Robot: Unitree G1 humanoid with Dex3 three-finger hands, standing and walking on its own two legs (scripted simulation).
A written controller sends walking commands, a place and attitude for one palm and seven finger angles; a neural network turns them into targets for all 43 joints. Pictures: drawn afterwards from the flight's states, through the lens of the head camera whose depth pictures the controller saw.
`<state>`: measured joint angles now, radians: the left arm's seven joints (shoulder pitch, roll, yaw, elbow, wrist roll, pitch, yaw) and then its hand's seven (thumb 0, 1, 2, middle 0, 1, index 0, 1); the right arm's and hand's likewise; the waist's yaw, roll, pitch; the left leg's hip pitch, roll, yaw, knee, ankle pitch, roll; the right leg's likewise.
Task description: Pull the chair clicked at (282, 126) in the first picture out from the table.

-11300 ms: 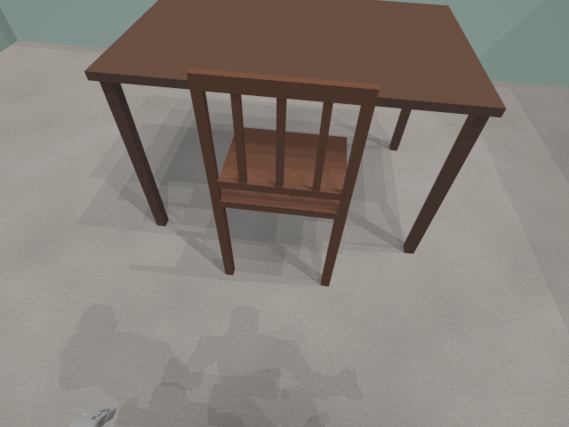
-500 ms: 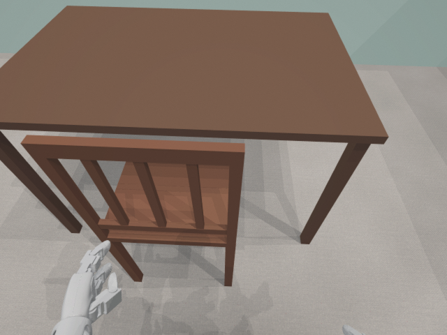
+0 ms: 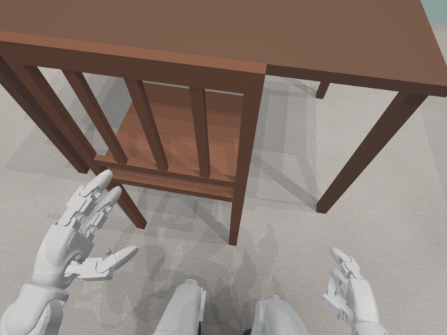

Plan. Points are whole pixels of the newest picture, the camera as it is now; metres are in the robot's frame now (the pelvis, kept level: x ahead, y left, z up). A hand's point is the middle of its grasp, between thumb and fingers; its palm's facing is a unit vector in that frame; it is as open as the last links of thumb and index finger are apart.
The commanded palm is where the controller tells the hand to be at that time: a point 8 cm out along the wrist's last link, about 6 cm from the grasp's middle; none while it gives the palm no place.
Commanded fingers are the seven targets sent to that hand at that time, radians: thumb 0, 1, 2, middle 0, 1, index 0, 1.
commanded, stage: raise the hand toward the chair's back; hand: left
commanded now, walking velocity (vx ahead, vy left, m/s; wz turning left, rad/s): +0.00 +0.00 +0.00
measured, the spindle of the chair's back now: (151, 131) +0.48 +0.21 +0.02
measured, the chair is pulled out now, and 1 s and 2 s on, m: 0.00 0.00 0.00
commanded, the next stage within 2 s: aim the fingers beside a spindle in 1.40 s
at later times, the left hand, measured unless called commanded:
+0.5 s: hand (87, 234) +0.24 +0.23 +0.07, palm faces -0.05 -1.00 -0.06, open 15.8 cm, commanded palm +0.22 +0.29 +0.08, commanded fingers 0.00 -0.50 0.30 -0.06 -0.08 -0.06 -0.08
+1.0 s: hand (86, 219) +0.26 +0.24 +0.08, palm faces -0.07 -0.99 -0.07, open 16.9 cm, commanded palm +0.24 +0.29 +0.08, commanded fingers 0.00 -0.50 0.30 -0.06 -0.08 -0.06 -0.08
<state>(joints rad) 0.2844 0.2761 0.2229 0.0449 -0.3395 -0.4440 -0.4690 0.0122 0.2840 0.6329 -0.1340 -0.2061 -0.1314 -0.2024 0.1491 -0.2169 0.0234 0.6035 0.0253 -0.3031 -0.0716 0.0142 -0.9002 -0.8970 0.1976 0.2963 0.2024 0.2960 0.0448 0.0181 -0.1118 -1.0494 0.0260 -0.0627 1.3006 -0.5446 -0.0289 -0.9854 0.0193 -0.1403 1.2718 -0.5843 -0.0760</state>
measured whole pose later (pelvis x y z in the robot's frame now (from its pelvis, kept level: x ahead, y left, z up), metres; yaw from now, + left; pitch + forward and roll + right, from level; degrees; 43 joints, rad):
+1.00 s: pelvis +0.02 +0.04 +0.03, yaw -1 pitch +16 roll -3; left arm 0.29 0.30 0.23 0.01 -0.28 -0.29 -0.32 -0.01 -0.49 0.30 -0.06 -0.08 -0.06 -0.08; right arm 0.24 -0.25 0.02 0.57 0.01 -0.24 -0.06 0.02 -0.90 -0.90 0.20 0.30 0.20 0.30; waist -0.02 0.03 -0.13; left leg -0.92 0.01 -0.02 1.16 -0.51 0.02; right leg -0.85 0.01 -0.10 1.10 -0.52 -0.02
